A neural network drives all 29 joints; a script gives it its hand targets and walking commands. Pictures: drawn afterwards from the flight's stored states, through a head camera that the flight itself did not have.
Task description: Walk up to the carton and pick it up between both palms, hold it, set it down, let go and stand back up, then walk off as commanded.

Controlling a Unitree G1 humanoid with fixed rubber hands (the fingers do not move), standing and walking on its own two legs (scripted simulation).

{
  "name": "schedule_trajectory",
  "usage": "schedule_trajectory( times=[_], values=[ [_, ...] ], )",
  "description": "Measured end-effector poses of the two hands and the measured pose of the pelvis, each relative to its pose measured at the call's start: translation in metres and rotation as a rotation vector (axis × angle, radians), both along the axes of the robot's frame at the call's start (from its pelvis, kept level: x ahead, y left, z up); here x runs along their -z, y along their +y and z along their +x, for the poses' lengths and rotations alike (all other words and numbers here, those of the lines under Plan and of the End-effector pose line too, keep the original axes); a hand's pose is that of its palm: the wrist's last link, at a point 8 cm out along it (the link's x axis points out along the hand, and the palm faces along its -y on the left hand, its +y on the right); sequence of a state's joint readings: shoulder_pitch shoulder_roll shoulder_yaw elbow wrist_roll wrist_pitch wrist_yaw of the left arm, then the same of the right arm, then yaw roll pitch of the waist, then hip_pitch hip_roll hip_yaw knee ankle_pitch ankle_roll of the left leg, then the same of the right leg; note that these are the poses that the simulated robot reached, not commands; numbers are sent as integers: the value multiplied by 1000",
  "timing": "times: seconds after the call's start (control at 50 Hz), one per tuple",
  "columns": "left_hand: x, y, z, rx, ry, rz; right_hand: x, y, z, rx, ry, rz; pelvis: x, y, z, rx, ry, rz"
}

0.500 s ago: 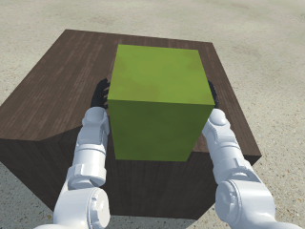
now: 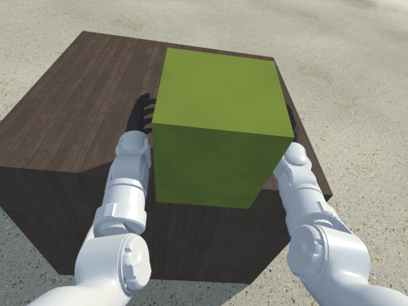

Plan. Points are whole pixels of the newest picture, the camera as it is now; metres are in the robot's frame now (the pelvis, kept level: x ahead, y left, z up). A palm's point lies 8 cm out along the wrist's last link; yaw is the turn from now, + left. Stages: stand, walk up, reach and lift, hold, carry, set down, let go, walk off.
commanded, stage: reach and lift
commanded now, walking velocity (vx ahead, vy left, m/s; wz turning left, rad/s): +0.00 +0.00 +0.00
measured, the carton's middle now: (211, 135) +0.41 +0.03 +0.13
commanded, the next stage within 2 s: none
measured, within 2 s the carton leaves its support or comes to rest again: neither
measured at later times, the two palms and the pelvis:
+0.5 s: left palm (126, 100) +0.41 +0.20 +0.19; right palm (281, 112) +0.43 -0.10 +0.20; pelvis +0.03 +0.01 +0.00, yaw +3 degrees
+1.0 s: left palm (128, 81) +0.40 +0.19 +0.24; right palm (300, 102) +0.40 -0.11 +0.25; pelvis +0.02 +0.03 +0.00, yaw +1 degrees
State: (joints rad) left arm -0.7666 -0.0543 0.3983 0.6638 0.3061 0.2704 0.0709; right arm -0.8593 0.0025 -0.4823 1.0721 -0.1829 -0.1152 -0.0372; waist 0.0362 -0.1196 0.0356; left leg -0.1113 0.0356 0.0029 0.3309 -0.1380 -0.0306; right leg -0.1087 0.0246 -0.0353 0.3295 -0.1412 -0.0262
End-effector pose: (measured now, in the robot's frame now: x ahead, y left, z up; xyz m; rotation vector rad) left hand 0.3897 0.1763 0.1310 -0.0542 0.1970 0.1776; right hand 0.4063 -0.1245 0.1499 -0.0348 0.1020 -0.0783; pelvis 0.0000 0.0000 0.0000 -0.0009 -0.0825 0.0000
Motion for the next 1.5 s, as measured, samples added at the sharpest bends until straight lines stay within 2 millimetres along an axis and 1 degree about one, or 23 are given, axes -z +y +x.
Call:
schedule_trajectory(
  times=[0.04,0.1,0.18,0.26,0.34,0.42,0.5,0.62,0.68,0.8,0.9,0.96,1.04,1.1,1.18,1.28,1.36,1.5],
  values=[
    [-2,3,1,-6,-3,2,3,2,1,-1,0,9,0,0,-1,0,36,0],
    [-13,8,5,-17,-21,26,-1,7,8,-14,-14,14,0,2,-1,1,83,-3],
    [-33,15,10,-37,-52,54,-19,15,19,-36,-48,16,0,4,2,-5,111,-7],
    [-53,20,14,-45,-70,70,-40,21,27,-54,-71,15,-1,6,8,-20,87,-9],
    [-59,23,20,-29,-40,75,-49,24,30,-40,-52,17,-2,7,15,-34,32,-9],
    [-57,24,24,-7,-19,74,-49,24,28,-19,-34,12,-2,8,23,-44,1,-9],
    [-57,23,22,3,-34,87,-51,24,23,-10,-48,18,-1,11,30,-53,-19,-14],
    [-60,24,15,7,-28,92,-56,25,17,-9,-44,19,1,17,29,-55,-58,-22],
    [-66,25,11,6,-26,108,-60,26,14,-12,-43,33,2,21,27,-50,-59,-27],
    [-87,25,7,10,-37,135,-74,25,9,-8,-54,70,2,28,22,-37,-47,-30],
    [-94,19,8,32,6,142,-78,19,5,11,-9,74,1,30,19,-27,-42,-25],
    [-101,14,7,42,1,140,-86,14,1,21,-12,75,1,30,18,-19,-30,-24],
    [-114,9,5,55,-25,126,-105,8,-5,35,-35,66,1,28,16,-11,-20,-26],
    [-120,5,6,71,-6,106,-116,5,-8,48,-13,58,1,25,14,-8,-22,-24],
    [-125,3,6,84,12,81,-128,3,-10,59,11,45,1,22,13,-6,-18,-21],
    [-137,3,6,91,-4,78,-144,3,-13,64,-2,39,1,17,12,-7,-3,-23],
    [-141,4,8,92,16,67,-150,5,-10,65,21,38,1,15,10,-10,4,-21],
    [-143,7,13,89,30,72,-152,7,-3,58,39,36,1,12,12,-20,28,-23]
  ],
)
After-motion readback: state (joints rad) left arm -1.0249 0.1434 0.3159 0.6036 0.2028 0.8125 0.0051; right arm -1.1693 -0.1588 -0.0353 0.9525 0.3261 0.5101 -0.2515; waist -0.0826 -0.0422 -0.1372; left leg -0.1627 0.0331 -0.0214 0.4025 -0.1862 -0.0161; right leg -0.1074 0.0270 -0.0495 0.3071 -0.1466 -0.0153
